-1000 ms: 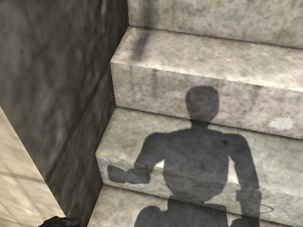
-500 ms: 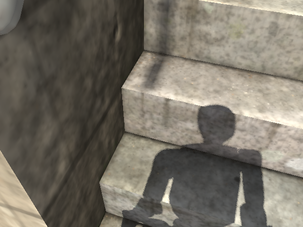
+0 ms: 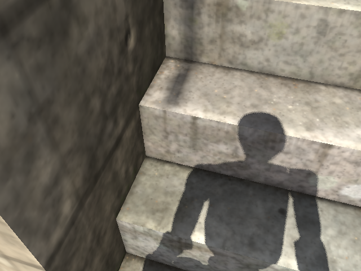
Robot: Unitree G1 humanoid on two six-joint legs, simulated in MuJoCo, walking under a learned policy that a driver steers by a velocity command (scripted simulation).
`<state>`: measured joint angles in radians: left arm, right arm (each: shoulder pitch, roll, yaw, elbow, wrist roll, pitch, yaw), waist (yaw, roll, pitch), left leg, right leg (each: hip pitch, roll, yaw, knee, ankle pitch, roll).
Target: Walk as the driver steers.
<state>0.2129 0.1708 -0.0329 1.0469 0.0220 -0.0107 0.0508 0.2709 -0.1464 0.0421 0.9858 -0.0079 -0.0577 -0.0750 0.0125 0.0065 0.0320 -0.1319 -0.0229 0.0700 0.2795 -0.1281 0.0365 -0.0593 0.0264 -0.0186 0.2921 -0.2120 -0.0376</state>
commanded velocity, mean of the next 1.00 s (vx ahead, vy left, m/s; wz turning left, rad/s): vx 0.36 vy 0.00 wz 0.00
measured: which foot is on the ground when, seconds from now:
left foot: down 0.00-1.00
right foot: down 0.00-1.00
